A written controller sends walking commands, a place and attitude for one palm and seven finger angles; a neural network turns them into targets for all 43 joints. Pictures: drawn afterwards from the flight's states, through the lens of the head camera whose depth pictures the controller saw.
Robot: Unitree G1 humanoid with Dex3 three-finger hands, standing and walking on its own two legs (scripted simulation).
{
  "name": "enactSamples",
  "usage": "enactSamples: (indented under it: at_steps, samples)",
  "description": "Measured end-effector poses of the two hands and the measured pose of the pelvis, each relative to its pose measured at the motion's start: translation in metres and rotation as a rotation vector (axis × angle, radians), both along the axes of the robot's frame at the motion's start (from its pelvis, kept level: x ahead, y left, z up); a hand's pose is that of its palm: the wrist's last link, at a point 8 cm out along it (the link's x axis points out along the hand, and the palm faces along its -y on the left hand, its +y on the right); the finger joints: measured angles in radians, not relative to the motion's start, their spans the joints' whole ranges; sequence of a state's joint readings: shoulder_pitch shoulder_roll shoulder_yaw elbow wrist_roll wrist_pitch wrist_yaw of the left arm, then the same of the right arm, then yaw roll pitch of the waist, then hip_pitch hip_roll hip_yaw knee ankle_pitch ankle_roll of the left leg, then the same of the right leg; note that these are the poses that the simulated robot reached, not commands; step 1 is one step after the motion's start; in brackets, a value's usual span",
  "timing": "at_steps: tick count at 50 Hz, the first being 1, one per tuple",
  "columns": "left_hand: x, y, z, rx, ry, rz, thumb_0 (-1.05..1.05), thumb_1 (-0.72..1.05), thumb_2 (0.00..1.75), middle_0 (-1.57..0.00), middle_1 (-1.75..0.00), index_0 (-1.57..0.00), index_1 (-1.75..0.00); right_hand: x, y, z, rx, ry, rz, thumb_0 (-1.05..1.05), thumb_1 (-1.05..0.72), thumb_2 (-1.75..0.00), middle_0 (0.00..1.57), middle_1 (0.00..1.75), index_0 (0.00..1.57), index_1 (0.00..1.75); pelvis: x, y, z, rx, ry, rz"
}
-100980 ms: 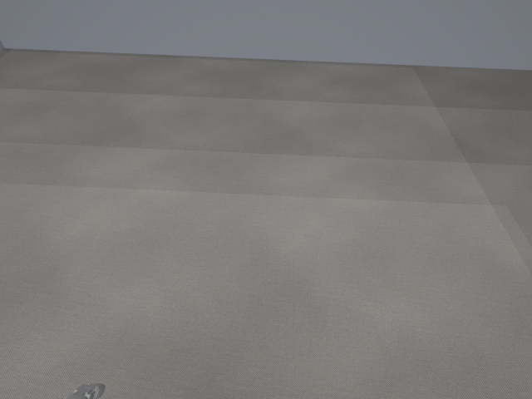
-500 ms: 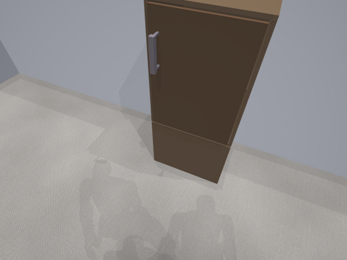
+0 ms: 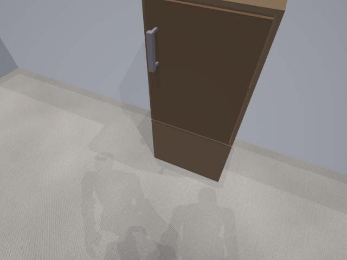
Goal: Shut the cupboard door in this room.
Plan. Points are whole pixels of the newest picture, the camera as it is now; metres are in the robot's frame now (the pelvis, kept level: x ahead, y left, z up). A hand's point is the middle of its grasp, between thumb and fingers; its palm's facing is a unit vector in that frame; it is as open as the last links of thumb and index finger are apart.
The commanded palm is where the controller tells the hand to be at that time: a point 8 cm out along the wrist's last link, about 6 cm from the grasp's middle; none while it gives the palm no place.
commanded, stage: look to check the result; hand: left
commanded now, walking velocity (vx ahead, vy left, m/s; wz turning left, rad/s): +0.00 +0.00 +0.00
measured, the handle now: (153, 50) +0.81 +0.12 +0.07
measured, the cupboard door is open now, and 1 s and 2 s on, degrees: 0 0 0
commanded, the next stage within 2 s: stand and wait in 0.04 s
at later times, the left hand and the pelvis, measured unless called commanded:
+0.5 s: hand out of the picture -0.01 +0.16 -0.18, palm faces +0.02 -0.98 -0.18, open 7.4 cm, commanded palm none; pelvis +0.02 +0.00 +0.00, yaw +0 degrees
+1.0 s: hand out of the picture -0.02 +0.16 -0.18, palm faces +0.03 -0.98 -0.17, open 7.4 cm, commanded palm none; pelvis +0.02 +0.00 +0.00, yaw +0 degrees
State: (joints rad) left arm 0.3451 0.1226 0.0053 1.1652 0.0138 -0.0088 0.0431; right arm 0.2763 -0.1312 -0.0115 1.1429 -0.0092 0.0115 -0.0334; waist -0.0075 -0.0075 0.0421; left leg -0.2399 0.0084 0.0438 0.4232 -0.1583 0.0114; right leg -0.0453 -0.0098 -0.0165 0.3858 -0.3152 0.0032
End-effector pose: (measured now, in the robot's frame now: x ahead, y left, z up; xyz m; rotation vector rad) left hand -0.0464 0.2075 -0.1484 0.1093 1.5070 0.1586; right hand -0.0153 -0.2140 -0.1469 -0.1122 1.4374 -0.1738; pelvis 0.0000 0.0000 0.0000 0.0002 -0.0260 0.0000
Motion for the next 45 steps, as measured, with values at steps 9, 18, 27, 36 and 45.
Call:
enactSamples:
  at_steps: [9, 18, 27, 36, 45]
  samples:
    - [0.017, -0.003, -0.002, -0.011, -0.02, -0.009, 0.0, 0.91, 0.9, -0.2, -0.3, -0.2, -0.3, 0.014, -0.006, 0.002, -0.017, -0.017, 0.005, 0.0, -0.92, -0.9, 0.2, 0.3, 0.19, 0.3, 0.008, -0.001, 0.0, 0.001, 0.001, -0.003]
    - [0.028, 0.0, -0.001, -0.001, -0.033, -0.018, 0.0, 0.91, 0.9, -0.2, -0.3, -0.2, -0.3, 0.02, -0.007, 0.003, -0.019, -0.022, 0.005, 0.0, -0.92, -0.9, 0.2, 0.3, 0.19, 0.3, 0.013, -0.002, 0.001, 0.003, -0.001, -0.006]
    - [0.029, 0.005, 0.001, 0.013, -0.026, -0.019, 0.0, 0.91, 0.9, -0.2, -0.3, -0.2, -0.3, 0.019, -0.006, 0.002, -0.011, -0.013, 0.004, 0.0, -0.91, -0.9, 0.2, 0.3, 0.19, 0.3, 0.016, -0.002, 0.001, 0.005, -0.001, -0.007]
    - [0.027, 0.006, 0.002, 0.017, -0.019, -0.015, 0.0, 0.91, 0.9, -0.2, -0.3, -0.2, -0.3, 0.019, -0.005, 0.001, -0.007, -0.009, 0.004, 0.0, -0.91, -0.9, 0.2, 0.3, 0.19, 0.3, 0.017, -0.002, 0.001, 0.007, -0.004, -0.006]
    - [0.023, 0.002, 0.001, 0.009, -0.014, -0.012, 0.0, 0.91, 0.9, -0.2, -0.3, -0.2, -0.3, 0.019, -0.006, 0.002, -0.009, -0.013, 0.004, 0.0, -0.91, -0.9, 0.2, 0.3, 0.19, 0.3, 0.017, -0.003, 0.001, 0.006, -0.007, -0.006]
